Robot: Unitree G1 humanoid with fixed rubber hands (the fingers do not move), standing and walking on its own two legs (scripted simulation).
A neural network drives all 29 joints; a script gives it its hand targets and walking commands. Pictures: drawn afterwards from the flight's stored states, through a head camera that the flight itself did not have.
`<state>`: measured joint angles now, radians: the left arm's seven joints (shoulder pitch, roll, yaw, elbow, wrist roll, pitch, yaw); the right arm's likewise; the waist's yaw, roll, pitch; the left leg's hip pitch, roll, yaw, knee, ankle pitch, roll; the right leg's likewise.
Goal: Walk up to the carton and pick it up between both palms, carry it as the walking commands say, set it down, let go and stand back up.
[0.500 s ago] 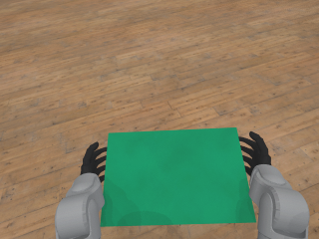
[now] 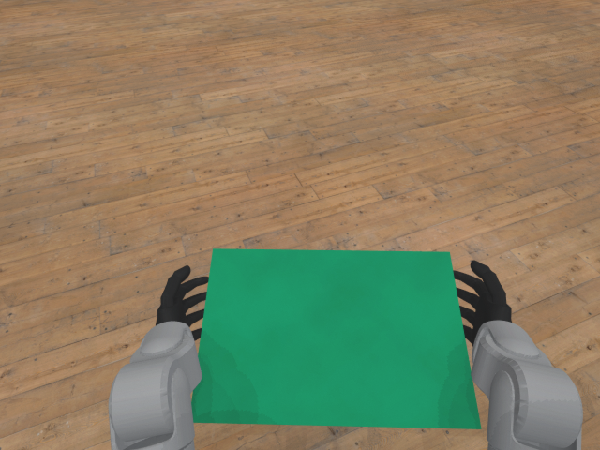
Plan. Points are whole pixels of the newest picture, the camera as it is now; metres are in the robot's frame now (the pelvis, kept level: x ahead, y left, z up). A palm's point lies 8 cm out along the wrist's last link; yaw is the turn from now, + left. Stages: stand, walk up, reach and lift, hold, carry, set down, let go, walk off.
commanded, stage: carry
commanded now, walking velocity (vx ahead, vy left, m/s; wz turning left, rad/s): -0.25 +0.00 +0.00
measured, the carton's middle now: (327, 342) +0.26 +0.00 +0.02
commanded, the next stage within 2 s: none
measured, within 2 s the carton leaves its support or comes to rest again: neither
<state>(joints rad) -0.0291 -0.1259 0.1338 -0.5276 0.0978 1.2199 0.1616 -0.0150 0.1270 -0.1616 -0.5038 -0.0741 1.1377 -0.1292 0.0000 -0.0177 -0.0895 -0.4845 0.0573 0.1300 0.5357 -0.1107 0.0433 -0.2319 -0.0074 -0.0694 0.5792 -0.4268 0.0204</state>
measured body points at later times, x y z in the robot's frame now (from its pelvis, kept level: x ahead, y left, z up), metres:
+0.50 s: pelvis -0.16 +0.02 +0.01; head -0.18 +0.05 +0.46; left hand +0.04 +0.24 +0.07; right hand +0.11 -0.12 +0.10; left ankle -0.18 +0.12 -0.73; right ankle -0.12 -0.11 -0.69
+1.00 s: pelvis -0.15 +0.05 +0.02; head -0.18 +0.07 +0.46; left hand +0.08 +0.25 +0.09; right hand +0.11 -0.11 +0.11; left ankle -0.13 +0.13 -0.73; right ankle -0.19 -0.10 -0.71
